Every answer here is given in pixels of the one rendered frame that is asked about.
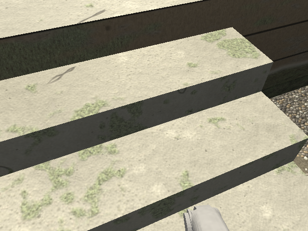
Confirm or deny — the robot right thigh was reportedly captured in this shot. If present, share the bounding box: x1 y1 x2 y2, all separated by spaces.
183 204 229 231

